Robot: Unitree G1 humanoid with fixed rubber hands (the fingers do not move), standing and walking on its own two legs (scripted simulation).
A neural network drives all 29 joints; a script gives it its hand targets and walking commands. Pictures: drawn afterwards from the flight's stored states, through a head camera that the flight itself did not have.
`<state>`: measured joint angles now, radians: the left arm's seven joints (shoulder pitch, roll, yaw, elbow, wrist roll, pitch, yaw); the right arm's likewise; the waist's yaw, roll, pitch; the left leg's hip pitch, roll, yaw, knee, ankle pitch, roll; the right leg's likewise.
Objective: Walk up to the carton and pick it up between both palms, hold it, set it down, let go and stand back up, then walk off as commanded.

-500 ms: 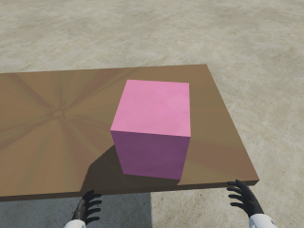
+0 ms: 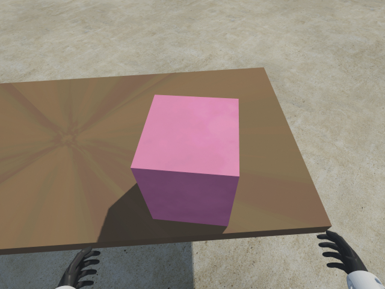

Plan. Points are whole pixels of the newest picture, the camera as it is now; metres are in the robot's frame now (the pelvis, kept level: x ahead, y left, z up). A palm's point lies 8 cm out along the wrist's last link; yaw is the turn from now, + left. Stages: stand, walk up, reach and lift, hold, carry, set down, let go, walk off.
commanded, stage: stand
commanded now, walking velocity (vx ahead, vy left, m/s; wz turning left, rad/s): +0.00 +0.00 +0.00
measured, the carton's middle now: (192, 163) +0.40 +0.02 -0.02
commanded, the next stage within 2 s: walk off in 0.08 s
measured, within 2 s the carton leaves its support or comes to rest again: neither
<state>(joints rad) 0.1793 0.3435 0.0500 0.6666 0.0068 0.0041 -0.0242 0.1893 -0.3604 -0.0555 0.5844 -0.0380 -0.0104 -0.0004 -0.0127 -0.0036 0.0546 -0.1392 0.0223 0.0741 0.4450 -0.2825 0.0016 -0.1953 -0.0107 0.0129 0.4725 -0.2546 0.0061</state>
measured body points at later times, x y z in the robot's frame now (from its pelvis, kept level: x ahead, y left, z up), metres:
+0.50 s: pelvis -0.03 +0.00 -0.01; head +0.01 +0.00 +0.44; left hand +0.11 +0.31 -0.10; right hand +0.13 -0.31 -0.08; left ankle -0.03 +0.12 -0.74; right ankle +0.00 -0.12 -0.74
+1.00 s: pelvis -0.15 -0.02 -0.03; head -0.11 -0.03 +0.41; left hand -0.01 +0.29 -0.12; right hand -0.01 -0.35 -0.11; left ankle -0.06 +0.11 -0.72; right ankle -0.17 -0.10 -0.74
